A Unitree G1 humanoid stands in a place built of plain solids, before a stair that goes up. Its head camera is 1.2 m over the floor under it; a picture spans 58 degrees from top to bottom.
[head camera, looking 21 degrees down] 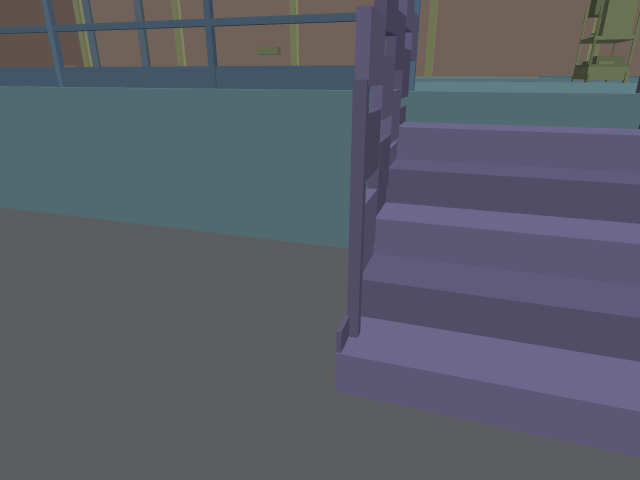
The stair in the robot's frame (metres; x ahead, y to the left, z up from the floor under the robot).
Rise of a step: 0.18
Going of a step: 0.30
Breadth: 1.32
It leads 18 degrees to the right of straight ahead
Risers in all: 6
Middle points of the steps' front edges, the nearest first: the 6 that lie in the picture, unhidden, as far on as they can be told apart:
1.21 -0.69 0.18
1.50 -0.78 0.37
1.79 -0.87 0.55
2.07 -0.96 0.73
2.36 -1.06 0.92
2.64 -1.15 1.10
